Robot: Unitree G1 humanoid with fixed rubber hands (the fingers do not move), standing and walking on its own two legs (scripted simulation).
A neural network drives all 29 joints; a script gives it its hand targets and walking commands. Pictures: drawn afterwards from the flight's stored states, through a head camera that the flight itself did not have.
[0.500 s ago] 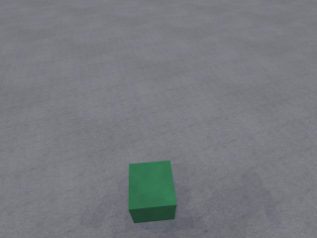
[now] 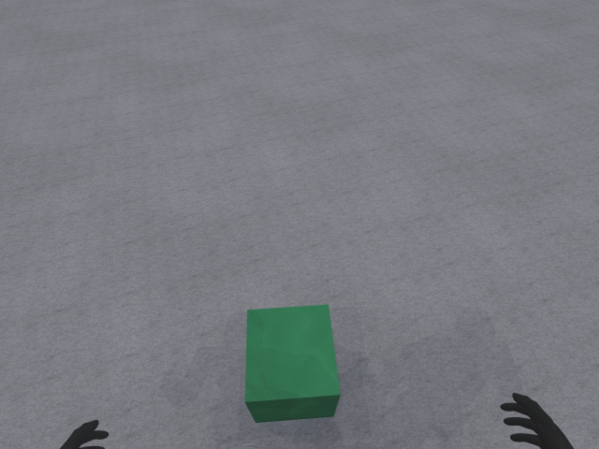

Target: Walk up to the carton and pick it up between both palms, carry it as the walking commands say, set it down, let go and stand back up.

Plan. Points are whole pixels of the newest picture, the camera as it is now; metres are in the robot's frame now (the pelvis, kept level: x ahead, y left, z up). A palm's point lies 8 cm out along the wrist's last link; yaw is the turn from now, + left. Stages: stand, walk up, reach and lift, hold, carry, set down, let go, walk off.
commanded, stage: walk up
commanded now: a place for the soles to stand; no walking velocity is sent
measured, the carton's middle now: (291, 364) +0.43 +0.04 -0.63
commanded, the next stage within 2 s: reach and lift in 1.44 s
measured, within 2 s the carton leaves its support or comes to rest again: neither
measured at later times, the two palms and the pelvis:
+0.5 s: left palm out of the picture +0.08 +0.38 -0.09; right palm out of the picture +0.09 -0.31 -0.10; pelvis -0.02 +0.03 -0.01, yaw +4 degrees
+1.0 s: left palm out of the picture +0.06 +0.35 -0.08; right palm out of the picture +0.10 -0.28 -0.08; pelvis -0.03 +0.03 +0.02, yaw +3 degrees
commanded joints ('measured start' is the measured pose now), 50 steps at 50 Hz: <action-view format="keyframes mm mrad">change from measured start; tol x16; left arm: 1 -22 192 46 -45 -7 -8 5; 50 -61 180 31 86 -1 -28 0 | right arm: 1 12 -192 -49 -19 -1 -19 2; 50 -51 -146 -22 106 -3 -21 4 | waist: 1 -3 -24 -165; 21 -38 -176 -74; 24 -39 197 -78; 36 -8 -59 -54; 50 -3 8 -84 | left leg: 1 168 105 -147 -58 327 87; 15 57 46 -130 -9 269 65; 21 62 -37 -74 218 -133 52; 25 112 255 -606 -286 93 258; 36 -83 55 -217 -182 -223 36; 40 197 40 -197 -198 -62 54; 50 156 79 -222 -288 31 60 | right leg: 1 -34 -82 84 -101 263 -76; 20 -126 -324 216 -184 248 -221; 22 -169 -294 169 -95 287 -187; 24 -246 1 -62 294 -32 -41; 26 -202 21 129 461 -276 -41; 34 114 27 22 -133 -16 -66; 37 -57 -186 334 -338 -149 -152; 50 43 -87 121 -318 97 -72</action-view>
